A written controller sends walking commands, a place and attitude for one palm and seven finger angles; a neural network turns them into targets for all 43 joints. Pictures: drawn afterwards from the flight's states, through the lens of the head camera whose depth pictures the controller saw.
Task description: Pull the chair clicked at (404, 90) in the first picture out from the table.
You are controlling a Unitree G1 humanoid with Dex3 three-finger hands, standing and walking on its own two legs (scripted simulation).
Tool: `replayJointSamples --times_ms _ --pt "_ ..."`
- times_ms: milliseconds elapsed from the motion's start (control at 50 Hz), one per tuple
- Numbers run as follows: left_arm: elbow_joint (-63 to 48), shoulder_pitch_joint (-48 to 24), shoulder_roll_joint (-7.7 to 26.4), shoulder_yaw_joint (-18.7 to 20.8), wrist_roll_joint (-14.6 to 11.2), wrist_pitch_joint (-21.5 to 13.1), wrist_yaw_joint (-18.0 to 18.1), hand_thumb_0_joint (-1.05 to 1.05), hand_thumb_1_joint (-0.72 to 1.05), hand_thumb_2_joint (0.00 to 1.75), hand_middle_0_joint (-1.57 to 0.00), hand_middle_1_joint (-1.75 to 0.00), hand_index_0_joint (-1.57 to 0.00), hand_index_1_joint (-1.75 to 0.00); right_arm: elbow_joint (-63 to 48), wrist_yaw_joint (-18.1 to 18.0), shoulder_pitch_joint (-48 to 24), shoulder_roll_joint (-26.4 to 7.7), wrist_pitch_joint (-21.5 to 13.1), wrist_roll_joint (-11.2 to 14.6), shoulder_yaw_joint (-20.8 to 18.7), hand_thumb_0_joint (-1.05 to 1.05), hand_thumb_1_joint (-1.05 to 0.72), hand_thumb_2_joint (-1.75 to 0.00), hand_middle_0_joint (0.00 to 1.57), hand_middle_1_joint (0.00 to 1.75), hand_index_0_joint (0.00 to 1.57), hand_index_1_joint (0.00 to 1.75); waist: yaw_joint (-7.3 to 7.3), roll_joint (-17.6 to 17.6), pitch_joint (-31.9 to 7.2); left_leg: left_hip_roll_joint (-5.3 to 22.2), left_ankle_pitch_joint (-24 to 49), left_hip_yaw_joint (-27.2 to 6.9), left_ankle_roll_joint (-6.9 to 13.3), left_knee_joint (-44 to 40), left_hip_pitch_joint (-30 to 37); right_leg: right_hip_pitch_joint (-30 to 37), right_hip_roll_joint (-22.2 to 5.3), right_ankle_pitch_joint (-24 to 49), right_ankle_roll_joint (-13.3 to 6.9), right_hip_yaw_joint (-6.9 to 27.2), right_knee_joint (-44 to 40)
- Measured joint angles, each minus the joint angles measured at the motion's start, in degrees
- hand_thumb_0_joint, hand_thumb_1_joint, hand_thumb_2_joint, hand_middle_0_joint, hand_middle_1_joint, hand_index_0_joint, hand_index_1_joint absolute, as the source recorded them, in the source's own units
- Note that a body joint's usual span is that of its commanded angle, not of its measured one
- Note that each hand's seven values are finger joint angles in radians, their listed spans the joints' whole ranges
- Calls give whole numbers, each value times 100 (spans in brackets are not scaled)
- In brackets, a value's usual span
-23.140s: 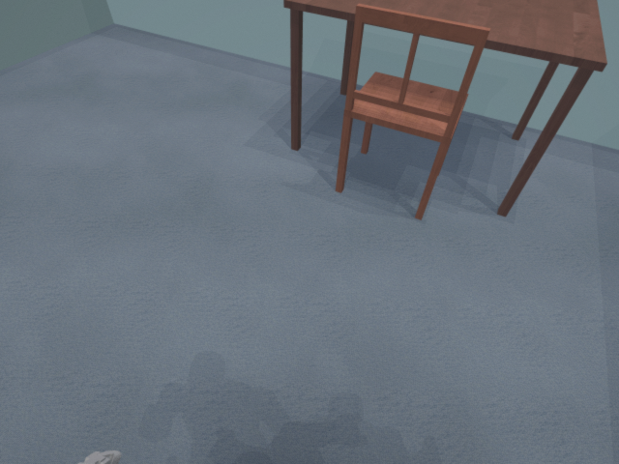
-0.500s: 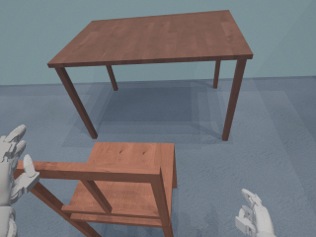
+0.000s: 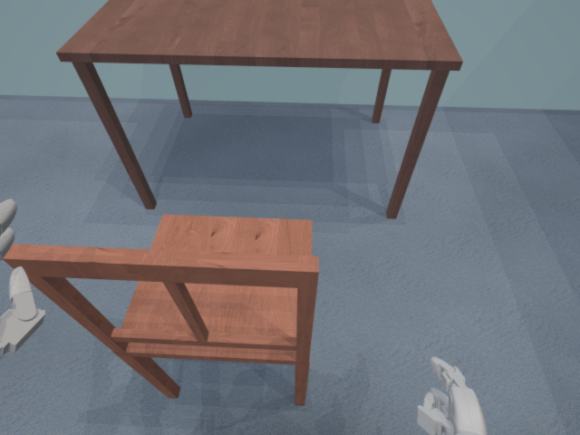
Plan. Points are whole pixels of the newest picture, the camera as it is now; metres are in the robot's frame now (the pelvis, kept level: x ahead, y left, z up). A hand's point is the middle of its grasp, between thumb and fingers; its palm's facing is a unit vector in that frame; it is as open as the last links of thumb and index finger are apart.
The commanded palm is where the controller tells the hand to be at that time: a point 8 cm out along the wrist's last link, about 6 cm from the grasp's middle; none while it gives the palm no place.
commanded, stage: step back with the hand held close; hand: left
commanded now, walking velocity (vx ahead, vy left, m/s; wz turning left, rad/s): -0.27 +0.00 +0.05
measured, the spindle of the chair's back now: (189, 310) +0.32 +0.21 -0.11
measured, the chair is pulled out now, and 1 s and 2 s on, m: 0.57 0.57 0.57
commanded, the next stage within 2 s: stop stepping back and stand still in 1.32 s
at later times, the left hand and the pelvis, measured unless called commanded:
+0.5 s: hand out of the picture +0.16 +0.27 +0.16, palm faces +0.45 -0.73 -0.52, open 7.4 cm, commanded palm +0.09 +0.30 +0.18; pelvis -0.04 +0.00 -0.01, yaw +1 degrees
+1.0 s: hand (1, 385) +0.13 +0.25 +0.16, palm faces +0.44 -0.75 -0.50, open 7.4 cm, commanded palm +0.07 +0.29 +0.18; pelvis -0.06 -0.01 -0.02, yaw +2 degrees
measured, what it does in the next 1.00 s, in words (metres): shifts its weight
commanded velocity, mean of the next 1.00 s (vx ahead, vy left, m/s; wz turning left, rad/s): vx -0.37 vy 0.00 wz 0.02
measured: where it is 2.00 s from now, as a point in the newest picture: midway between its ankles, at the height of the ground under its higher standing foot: outside the picture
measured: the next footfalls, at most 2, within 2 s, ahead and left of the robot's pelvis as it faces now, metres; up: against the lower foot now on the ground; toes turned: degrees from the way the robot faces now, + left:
right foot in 1.40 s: -0.12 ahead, -0.17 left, +0.00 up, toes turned -2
left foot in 1.66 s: -0.15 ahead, +0.08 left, +0.00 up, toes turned +2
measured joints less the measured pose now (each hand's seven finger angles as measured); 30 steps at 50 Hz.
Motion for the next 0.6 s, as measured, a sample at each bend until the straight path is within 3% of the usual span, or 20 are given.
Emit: replayJointSamples --times_ms 220,320,480,600 --pt "-31 -163 -229 88 56 -128 114 1 89 90 -21 -30 -21 -31 -59 39 120 -166 -254 -95 66 1 -90 -90 20 30 20 30 140 51 -195 95 -176 -137 16 459 -447 -215 95 160 -37 -134 36" --pt "-18 -226 -219 70 79 -162 131 1 89 90 -21 -30 -21 -31 -34 31 183 -292 -293 -107 5 1 -90 -90 20 30 20 30 85 31 -173 109 32 -135 35 406 -503 -261 105 164 -28 -138 1" --pt "-227 -117 91 367 128 -398 110 2 89 90 -21 -30 -21 -31 -91 63 250 -247 -399 -86 -47 1 -90 -90 20 30 20 30 -71 -65 -38 103 45 -172 20 639 -737 -500 111 190 -43 -142 284" --pt "-332 -95 95 468 144 -618 77 1 89 89 -21 -30 -21 -31 10 99 239 -169 -520 -103 -59 1 -90 -90 20 30 20 30 -34 -10 -8 154 -330 -209 7 1040 -991 -739 129 -4 -100 -212 675"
